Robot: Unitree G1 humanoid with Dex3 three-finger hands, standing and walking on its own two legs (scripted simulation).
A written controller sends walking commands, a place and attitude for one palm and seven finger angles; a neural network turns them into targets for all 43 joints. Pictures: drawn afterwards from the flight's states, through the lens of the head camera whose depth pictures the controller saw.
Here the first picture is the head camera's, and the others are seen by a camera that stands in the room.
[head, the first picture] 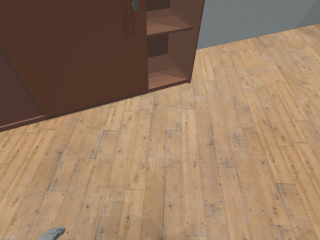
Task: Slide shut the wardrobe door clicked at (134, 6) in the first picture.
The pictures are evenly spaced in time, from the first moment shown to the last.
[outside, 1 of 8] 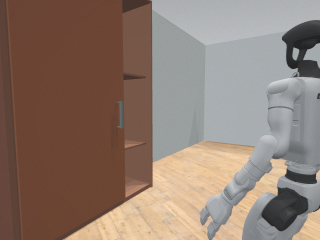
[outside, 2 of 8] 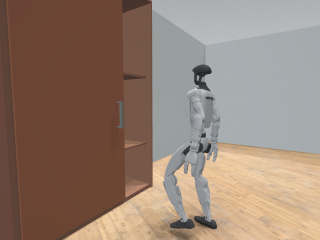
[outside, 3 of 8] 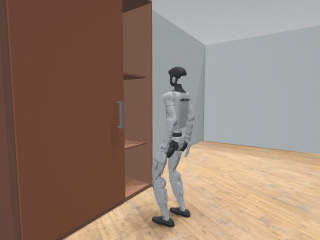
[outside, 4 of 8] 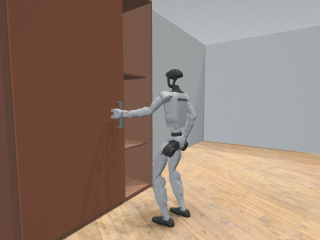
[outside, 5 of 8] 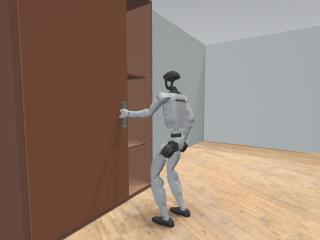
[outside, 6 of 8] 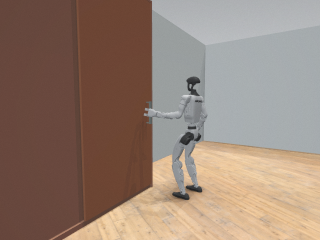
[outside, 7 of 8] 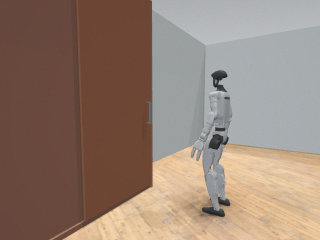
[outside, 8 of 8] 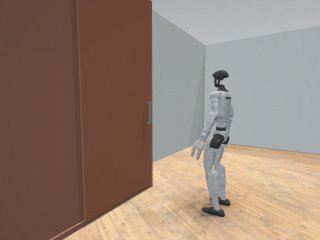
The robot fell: no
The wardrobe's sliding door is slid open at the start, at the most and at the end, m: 0.44 0.44 0.00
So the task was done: yes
